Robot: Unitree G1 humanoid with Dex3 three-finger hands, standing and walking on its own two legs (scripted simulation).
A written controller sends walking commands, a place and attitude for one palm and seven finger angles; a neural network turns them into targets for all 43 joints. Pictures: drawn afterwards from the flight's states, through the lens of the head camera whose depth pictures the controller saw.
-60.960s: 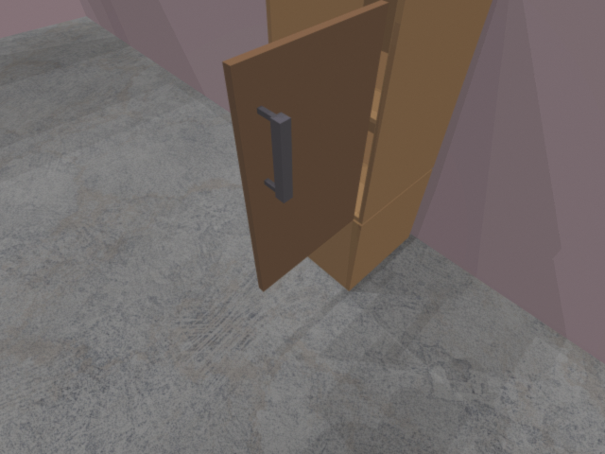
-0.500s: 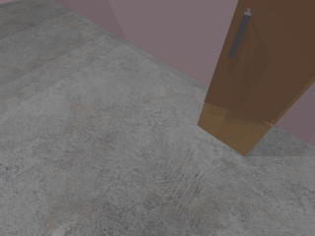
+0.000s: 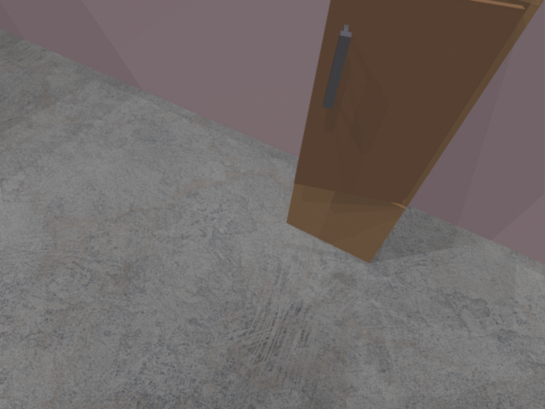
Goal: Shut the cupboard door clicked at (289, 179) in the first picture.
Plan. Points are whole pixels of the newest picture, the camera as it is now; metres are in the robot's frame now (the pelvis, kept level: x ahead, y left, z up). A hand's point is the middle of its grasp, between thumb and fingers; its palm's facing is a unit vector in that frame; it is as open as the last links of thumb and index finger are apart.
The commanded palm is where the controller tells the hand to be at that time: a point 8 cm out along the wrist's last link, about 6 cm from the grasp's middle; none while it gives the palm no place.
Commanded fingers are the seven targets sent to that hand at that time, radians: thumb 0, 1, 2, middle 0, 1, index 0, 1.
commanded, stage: turn to face it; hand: left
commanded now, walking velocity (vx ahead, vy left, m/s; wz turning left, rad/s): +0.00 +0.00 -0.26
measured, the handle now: (336, 68) +0.78 -0.09 +0.09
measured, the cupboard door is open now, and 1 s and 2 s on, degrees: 18 18 18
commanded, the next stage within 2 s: take the last steps up to it in 0.04 s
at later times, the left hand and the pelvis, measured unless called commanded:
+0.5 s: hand out of the picture +0.08 +0.14 -0.16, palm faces -0.08 -0.98 -0.20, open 7.4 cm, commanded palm none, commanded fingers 0.00 0.90 0.90 -0.20 -0.30 -0.20 -0.30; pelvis +0.05 -0.05 +0.01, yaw -6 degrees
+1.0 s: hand (264, 283) +0.37 +0.03 -0.16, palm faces -0.24 -0.94 -0.25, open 7.4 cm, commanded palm none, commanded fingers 0.00 0.90 0.90 -0.20 -0.30 -0.20 -0.30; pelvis +0.22 -0.15 -0.01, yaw -12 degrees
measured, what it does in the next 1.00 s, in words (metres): walks ahead: right foot, then left foot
